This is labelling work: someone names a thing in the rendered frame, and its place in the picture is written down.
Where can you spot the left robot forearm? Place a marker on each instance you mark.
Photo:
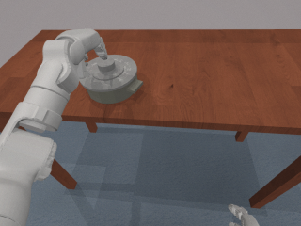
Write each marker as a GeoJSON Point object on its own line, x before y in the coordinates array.
{"type": "Point", "coordinates": [50, 91]}

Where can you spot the knob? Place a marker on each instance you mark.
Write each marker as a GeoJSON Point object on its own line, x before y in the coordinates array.
{"type": "Point", "coordinates": [106, 65]}

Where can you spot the right robot hand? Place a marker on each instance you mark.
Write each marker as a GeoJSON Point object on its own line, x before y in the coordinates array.
{"type": "Point", "coordinates": [242, 214]}

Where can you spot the left robot upper arm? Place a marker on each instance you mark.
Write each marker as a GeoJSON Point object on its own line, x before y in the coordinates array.
{"type": "Point", "coordinates": [25, 158]}

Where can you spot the pot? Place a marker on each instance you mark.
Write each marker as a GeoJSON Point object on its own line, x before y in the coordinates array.
{"type": "Point", "coordinates": [118, 95]}

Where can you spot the lid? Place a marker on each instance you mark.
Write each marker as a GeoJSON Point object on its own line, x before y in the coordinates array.
{"type": "Point", "coordinates": [124, 73]}

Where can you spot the left robot hand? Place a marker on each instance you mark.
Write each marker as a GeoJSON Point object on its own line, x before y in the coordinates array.
{"type": "Point", "coordinates": [91, 40]}

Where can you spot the table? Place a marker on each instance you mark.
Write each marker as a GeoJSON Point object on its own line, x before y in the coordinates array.
{"type": "Point", "coordinates": [244, 80]}

